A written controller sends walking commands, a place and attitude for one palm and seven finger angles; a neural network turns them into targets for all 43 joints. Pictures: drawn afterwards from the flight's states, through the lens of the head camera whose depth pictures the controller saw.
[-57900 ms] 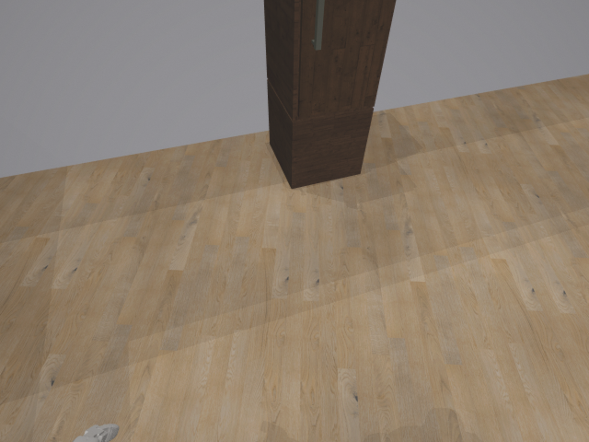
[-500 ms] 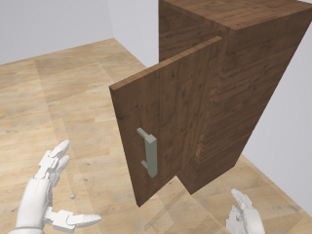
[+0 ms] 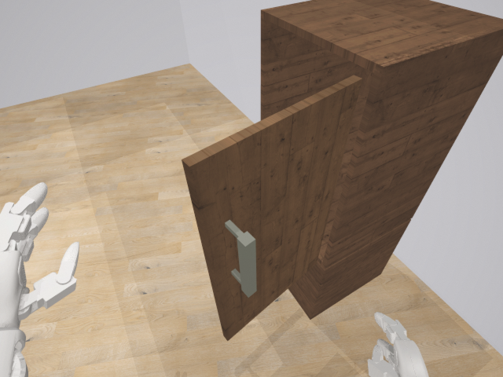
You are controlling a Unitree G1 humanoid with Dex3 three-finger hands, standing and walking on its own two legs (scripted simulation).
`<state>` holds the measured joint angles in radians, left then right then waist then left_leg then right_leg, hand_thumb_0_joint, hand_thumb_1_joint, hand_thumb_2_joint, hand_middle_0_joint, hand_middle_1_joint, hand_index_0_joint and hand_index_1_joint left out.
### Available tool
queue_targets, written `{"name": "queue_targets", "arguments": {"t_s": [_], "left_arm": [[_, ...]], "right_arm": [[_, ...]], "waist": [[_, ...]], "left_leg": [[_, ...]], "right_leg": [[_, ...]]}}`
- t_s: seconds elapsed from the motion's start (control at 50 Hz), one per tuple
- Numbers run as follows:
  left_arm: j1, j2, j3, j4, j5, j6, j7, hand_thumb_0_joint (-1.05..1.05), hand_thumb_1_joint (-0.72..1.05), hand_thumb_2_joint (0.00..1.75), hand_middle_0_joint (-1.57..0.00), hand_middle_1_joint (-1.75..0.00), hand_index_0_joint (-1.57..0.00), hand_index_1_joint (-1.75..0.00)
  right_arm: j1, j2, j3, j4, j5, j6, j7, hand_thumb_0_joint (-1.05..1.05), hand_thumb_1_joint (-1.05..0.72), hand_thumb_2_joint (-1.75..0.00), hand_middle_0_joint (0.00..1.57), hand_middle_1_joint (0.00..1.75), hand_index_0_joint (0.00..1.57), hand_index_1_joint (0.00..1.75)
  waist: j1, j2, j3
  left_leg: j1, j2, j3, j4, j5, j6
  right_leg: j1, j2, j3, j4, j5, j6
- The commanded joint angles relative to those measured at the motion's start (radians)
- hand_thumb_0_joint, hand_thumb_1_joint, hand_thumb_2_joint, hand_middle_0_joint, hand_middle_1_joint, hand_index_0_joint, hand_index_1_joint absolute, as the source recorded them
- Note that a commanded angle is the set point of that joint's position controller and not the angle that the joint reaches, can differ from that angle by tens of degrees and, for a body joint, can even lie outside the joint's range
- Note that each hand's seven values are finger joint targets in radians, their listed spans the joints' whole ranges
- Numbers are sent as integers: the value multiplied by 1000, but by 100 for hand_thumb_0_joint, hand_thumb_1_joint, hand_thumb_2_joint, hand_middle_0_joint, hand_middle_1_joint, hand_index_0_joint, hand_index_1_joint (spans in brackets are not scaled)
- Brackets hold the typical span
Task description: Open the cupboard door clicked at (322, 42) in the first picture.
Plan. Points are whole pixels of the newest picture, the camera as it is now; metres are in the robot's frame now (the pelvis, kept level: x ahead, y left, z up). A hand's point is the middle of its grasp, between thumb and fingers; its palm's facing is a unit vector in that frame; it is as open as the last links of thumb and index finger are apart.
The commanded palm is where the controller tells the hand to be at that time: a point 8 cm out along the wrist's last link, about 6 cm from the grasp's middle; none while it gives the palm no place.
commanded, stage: draw the hand back to the body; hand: left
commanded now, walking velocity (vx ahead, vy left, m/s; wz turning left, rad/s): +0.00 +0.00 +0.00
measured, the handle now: (240, 260) +0.30 +0.06 +0.02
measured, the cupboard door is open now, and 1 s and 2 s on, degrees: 100 100 100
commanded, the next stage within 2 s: step back with the hand held close in 0.38 s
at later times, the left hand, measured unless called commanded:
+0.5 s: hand (70, 272) +0.19 +0.25 +0.15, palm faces +0.43 -0.81 -0.41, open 7.4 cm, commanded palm +0.14 +0.29 +0.17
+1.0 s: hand (35, 303) +0.15 +0.27 +0.15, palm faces +0.34 -0.78 -0.52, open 7.4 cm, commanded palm +0.09 +0.31 +0.17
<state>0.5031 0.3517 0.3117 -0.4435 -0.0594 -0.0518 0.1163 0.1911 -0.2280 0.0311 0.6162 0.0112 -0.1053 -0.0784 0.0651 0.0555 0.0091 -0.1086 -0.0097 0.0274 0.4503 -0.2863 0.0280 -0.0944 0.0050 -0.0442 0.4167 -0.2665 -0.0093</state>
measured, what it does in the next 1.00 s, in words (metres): shifts its weight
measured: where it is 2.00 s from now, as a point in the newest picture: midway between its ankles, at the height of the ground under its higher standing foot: outside the picture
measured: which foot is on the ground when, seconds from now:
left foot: down 0.00-1.00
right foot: down 0.00-1.00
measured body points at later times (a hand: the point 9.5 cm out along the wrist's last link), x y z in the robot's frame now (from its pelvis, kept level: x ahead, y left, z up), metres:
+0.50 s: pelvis +0.00 -0.01 +0.00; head -0.02 -0.03 +0.45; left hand +0.16 +0.29 +0.18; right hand +0.19 -0.23 -0.08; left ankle -0.02 +0.10 -0.74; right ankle -0.02 -0.11 -0.74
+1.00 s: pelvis -0.06 +0.01 +0.00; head -0.04 +0.02 +0.44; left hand +0.12 +0.31 +0.18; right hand +0.11 -0.24 -0.08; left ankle -0.02 +0.10 -0.74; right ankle -0.02 -0.11 -0.74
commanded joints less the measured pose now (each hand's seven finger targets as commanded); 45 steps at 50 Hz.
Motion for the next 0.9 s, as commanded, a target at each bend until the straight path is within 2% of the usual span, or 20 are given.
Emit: {"name": "queue_targets", "arguments": {"t_s": [0.0,0.04,0.08,0.16,0.18,0.26,0.34,0.44,0.46,0.48,0.5,0.52,0.56,0.58,0.62,0.66,0.68,0.72,0.82,0.88], "left_arm": [[-91,166,139,-183,-8,-73,22,0,90,90,-20,-30,-20,-30],[-77,135,107,-165,-11,-66,14,0,90,90,-20,-30,-20,-30],[-79,140,104,-158,-9,-66,12,0,90,90,-20,-30,-20,-30],[-98,175,135,-206,-7,-73,15,0,90,90,-20,-30,-20,-30],[-95,190,148,-189,-7,-69,18,0,90,90,-20,-30,-20,-30],[-97,184,146,-209,-7,-75,18,0,90,90,-20,-30,-20,-30],[-89,168,133,-188,-10,-71,14,0,90,90,-20,-30,-20,-30],[-90,165,132,-171,-10,-74,13,0,90,90,-20,-30,-20,-30],[-98,165,128,-175,-9,-74,12,0,90,90,-20,-30,-20,-30],[-176,195,143,-195,-8,-77,17,0,90,90,-20,-30,-20,-30],[-240,312,271,-205,-6,-112,22,0,90,90,-20,-30,-20,-30],[-136,239,222,-116,-2,-115,11,0,90,90,-20,-30,-20,-30],[-62,191,170,-119,2,-118,2,0,90,90,-20,-30,-20,-30],[-60,188,163,-146,5,-125,2,0,90,90,-20,-30,-20,-30],[-6,198,174,-171,5,-129,9,0,90,90,-20,-30,-20,-30],[12,213,187,-205,5,-126,16,0,90,90,-20,-30,-20,-30],[21,235,207,-221,5,-128,22,0,90,90,-20,-30,-20,-30],[51,243,224,-233,2,-128,28,0,90,90,-20,-30,-20,-30],[77,255,243,-260,3,-138,41,0,90,90,-20,-30,-20,-30],[81,250,244,-273,9,-148,45,0,90,90,-20,-30,-20,-30]], "right_arm": [[-127,-95,-39,-150,-5,-52,-3,0,-90,-90,20,30,20,30],[-127,-102,-44,-151,-3,-46,3,0,-90,-90,20,30,20,30],[-130,-105,-47,-150,-4,-42,3,0,-90,-90,20,30,20,30],[-132,-104,-50,-152,-6,-43,1,0,-90,-90,20,30,20,30],[-136,-103,-47,-148,-9,-43,-2,0,-90,-90,20,30,20,30],[-134,-97,-47,-147,-7,-47,-2,0,-90,-90,20,30,20,30],[-136,-95,-48,-141,-6,-46,-1,0,-90,-90,20,30,20,30],[-139,-96,-52,-136,-7,-45,0,0,-90,-90,20,30,20,30],[-143,-96,-52,-137,-6,-45,0,0,-90,-90,20,30,20,30],[-144,-100,-49,-132,-6,-46,-2,0,-90,-90,20,30,20,30],[-132,-121,-55,-167,5,-26,-4,0,-90,-90,20,30,20,30],[-126,-108,-58,-146,-3,-9,-5,0,-90,-90,20,30,20,30],[-129,-115,-63,-162,-5,17,1,0,-90,-90,20,30,20,30],[-137,-117,-65,-168,-4,23,0,0,-90,-90,20,30,20,30],[-128,-118,-71,-181,-5,37,-1,0,-90,-90,20,30,20,30],[-123,-121,-78,-196,-2,52,-3,0,-90,-90,20,30,20,30],[-130,-121,-80,-196,0,55,-6,0,-90,-90,20,30,20,30],[-125,-115,-83,-211,2,67,-8,0,-90,-90,20,30,20,30],[-119,-116,-91,-224,7,72,-15,0,-90,-90,20,30,20,30],[-118,-125,-92,-228,4,64,-15,0,-90,-90,20,30,20,30]], "waist": [[4,28,-63],[0,17,-51],[2,-16,-50],[7,4,-100],[11,8,-84],[8,18,-93],[4,15,-73],[5,-19,-68],[4,-1,-63],[-1,5,-68],[-43,-27,21],[-47,-74,-7],[-51,-70,-53],[-51,-22,-69],[-49,-12,-140],[-52,-36,-167],[-49,-21,-179],[-50,-37,-197],[-51,-11,-186],[-49,46,-156]], "left_leg": [[9,34,-36,-76,324,-16],[17,36,-31,-79,330,-12],[12,36,-32,-82,317,-11],[36,30,-26,-75,342,-7],[24,28,-27,-76,338,-7],[41,26,-23,-74,345,-7],[42,27,-16,-74,334,-5],[39,27,-17,-80,315,-3],[44,27,-12,-80,306,-1],[40,24,-18,-83,296,-3],[-28,46,-41,-49,222,13],[-22,42,-48,-28,214,13],[-20,41,-35,-18,241,10],[-22,44,-36,-21,278,8],[-14,57,-29,-21,340,6],[-28,63,-32,-19,381,2],[-39,66,-38,-17,406,2],[-54,74,-40,-14,423,0],[-122,89,-62,-30,370,3],[-218,105,-90,-72,263,17]], "right_leg": [[25,-11,15,-54,253,-16],[15,-9,16,-62,257,-12],[25,-8,15,-68,252,-12],[42,-9,22,-66,286,-11],[48,-11,24,-69,290,-13],[44,-10,24,-73,298,-12],[31,-10,28,-84,299,-8],[32,-8,28,-90,283,-6],[24,-9,32,-96,276,-5],[32,-11,32,-100,263,-8],[-89,-59,130,-155,309,-6],[-78,-79,127,-151,339,-9],[-70,-89,120,-134,385,-4],[-58,-90,109,-118,409,-4],[-28,-86,98,-79,451,1],[-18,-79,91,-56,479,5],[-5,-82,85,-41,502,3],[-1,-77,86,-16,515,4],[-15,-65,85,18,433,6],[0,-47,80,45,327,10]]}}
